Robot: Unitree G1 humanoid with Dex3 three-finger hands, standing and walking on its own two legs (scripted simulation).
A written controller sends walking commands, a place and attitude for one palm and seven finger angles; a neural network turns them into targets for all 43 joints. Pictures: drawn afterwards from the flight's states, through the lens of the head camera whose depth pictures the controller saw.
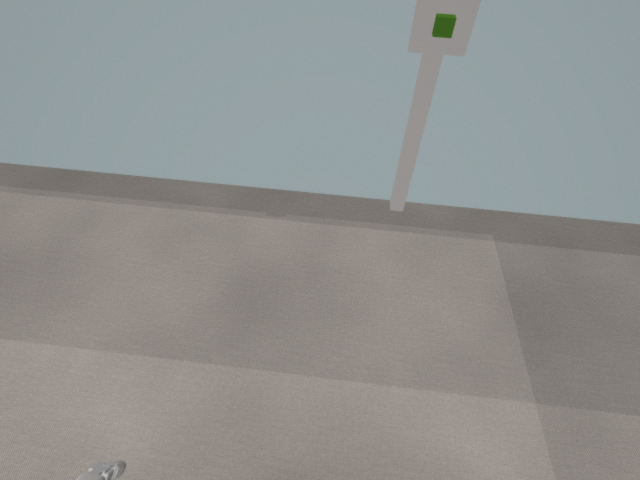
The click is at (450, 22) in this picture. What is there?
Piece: button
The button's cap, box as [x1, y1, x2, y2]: [432, 14, 455, 37]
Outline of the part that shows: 436,14 432,32 433,36 450,37 455,21 455,15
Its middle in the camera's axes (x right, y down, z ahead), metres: +0.37 -0.64 +1.17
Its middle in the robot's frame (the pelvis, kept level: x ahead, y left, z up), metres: +1.33 -0.31 +0.05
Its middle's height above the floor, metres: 0.82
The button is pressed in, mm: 0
